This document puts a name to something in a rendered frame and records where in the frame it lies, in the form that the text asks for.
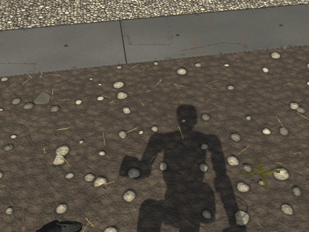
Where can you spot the robot left hand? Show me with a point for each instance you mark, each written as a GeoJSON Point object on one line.
{"type": "Point", "coordinates": [61, 226]}

